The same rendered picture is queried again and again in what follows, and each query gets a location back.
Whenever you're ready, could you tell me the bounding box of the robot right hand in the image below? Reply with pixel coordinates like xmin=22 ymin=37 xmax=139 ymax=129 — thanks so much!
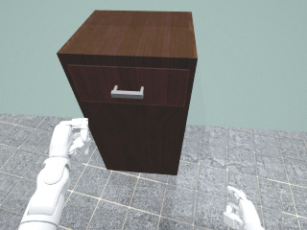
xmin=223 ymin=186 xmax=261 ymax=230

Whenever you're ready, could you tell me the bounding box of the robot left hand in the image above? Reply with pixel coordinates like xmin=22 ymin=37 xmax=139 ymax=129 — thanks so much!
xmin=49 ymin=118 xmax=91 ymax=161

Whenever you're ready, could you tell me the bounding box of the handle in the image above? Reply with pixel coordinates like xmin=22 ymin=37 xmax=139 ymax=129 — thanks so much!
xmin=110 ymin=85 xmax=144 ymax=100

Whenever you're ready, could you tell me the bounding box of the left robot forearm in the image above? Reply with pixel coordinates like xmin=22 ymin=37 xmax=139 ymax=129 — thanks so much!
xmin=18 ymin=156 xmax=71 ymax=230

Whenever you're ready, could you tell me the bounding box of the cabinet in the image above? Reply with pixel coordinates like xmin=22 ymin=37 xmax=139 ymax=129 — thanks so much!
xmin=57 ymin=10 xmax=198 ymax=175

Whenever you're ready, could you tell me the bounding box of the drawer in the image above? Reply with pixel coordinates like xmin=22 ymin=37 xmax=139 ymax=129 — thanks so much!
xmin=68 ymin=64 xmax=189 ymax=106

